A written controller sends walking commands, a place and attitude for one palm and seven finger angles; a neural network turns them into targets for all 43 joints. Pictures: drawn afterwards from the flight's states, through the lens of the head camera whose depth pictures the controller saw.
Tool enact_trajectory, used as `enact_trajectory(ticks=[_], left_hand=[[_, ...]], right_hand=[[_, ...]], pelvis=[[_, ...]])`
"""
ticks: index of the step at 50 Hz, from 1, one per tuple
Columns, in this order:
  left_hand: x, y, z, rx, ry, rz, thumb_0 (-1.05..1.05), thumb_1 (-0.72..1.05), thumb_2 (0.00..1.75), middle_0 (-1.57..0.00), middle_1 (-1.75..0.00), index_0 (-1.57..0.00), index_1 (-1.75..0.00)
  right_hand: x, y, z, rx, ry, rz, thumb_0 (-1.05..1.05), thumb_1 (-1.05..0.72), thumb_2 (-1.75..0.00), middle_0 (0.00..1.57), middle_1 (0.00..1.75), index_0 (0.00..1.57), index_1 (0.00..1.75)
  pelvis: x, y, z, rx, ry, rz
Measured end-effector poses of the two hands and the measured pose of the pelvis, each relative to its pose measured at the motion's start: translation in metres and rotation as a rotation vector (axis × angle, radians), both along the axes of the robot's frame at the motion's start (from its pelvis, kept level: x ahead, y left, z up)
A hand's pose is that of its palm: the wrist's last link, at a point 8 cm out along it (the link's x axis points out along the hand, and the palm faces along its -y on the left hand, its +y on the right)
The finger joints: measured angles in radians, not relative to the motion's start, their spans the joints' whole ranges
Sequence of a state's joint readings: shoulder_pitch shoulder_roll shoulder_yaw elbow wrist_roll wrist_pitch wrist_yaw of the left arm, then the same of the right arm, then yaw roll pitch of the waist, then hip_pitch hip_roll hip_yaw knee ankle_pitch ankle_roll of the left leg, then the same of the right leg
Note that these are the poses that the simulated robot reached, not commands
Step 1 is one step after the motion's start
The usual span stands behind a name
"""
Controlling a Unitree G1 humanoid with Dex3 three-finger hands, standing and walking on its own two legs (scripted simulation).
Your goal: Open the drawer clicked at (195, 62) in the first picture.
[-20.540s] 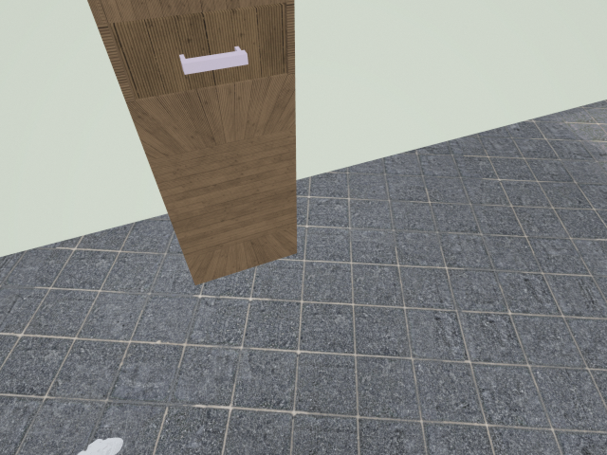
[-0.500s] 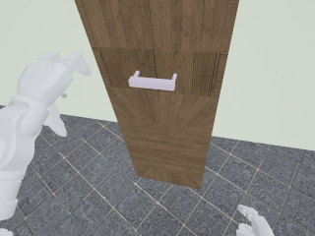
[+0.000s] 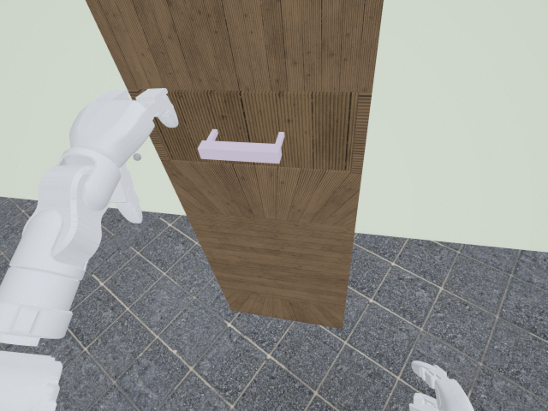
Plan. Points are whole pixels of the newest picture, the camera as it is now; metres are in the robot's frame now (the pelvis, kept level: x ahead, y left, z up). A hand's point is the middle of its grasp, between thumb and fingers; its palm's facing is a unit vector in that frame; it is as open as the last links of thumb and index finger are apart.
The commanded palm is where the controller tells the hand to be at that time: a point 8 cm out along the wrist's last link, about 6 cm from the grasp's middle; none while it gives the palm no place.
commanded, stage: move the hooked fingers above the handle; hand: left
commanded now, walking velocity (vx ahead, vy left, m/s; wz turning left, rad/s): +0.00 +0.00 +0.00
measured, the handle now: (243, 143) +0.54 +0.12 +0.10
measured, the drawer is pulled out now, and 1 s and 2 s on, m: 0.00 0.00 0.00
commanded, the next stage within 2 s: none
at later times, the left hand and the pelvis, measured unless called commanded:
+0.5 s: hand (182, 155) +0.43 +0.18 +0.17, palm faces -0.01 -0.01 -1.00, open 13.9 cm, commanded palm +0.41 +0.17 +0.24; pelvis +0.03 +0.00 +0.00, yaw +1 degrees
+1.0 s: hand (233, 151) +0.48 +0.12 +0.13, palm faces -0.12 +0.01 -0.99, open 13.9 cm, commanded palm +0.47 +0.12 +0.22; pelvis +0.04 +0.00 -0.01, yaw +1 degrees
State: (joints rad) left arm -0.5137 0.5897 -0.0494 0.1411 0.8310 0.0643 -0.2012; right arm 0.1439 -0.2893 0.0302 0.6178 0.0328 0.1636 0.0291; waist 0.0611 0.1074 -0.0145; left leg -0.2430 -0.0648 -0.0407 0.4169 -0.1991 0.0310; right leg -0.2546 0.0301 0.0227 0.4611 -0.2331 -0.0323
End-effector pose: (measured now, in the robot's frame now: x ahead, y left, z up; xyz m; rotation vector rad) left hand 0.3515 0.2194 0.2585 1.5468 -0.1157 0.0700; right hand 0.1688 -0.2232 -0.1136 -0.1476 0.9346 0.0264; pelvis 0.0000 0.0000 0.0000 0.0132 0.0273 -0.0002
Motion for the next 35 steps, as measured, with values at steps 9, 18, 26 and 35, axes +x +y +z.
enact_trajectory(ticks=[9, 18, 26, 35], left_hand=[[0.005, -0.043, -0.042, -0.001, 0.113, -0.191, 0.0, -0.49, 0.3, -0.32, -1.2, -0.32, -1.2], [0.042, -0.018, -0.013, -0.022, -0.035, -0.041, 0.01, -0.49, 0.3, -0.32, -1.2, -0.32, -1.2], [0.06, -0.044, -0.045, 0.011, 0.15, -0.062, 0.0, -0.49, 0.3, -0.31, -1.2, -0.31, -1.2], [0.073, -0.098, -0.046, -0.045, 0.038, -0.321, 0.01, -0.49, 0.3, -0.32, -1.2, -0.32, -1.2]], right_hand=[[0.016, -0.013, 0.003, -0.043, -0.006, -0.019, 0.01, -0.91, -0.9, 0.2, 0.3, 0.2, 0.3], [0.031, -0.006, 0.002, -0.018, 0.005, -0.016, 0.01, -0.91, -0.9, 0.2, 0.3, 0.19, 0.3], [0.033, 0.0, -0.002, -0.006, 0.039, -0.02, 0.01, -0.91, -0.9, 0.2, 0.3, 0.2, 0.3], [0.025, 0.003, -0.007, -0.014, 0.048, -0.065, 0.01, -0.91, -0.9, 0.2, 0.3, 0.2, 0.3]], pelvis=[[0.015, -0.003, -0.001, 0.002, 0.011, 0.004], [0.023, -0.004, -0.001, 0.001, 0.042, 0.005], [0.03, 0.0, -0.003, 0.002, 0.06, 0.017], [0.035, 0.005, -0.004, 0.004, 0.067, -0.008]])
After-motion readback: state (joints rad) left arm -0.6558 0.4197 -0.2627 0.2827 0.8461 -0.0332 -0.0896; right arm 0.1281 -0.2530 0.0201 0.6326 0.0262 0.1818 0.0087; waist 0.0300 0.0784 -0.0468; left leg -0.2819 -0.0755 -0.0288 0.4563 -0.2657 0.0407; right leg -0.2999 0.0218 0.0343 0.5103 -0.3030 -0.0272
